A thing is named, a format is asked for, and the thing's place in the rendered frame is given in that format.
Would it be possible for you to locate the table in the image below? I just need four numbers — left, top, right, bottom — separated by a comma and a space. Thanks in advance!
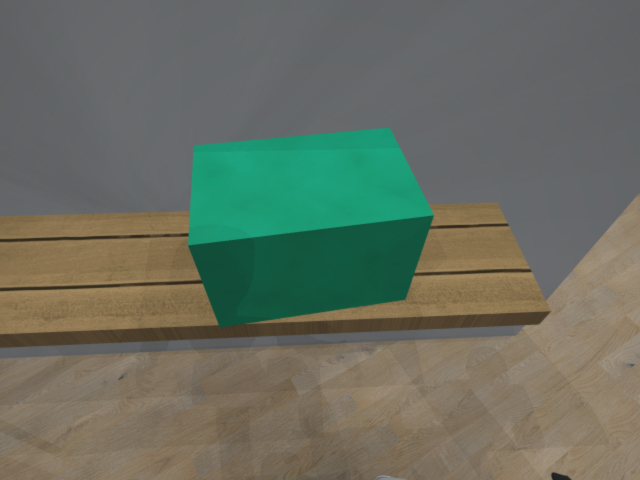
0, 202, 551, 348

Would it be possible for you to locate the carton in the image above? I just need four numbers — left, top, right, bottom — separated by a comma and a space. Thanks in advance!
188, 128, 434, 327

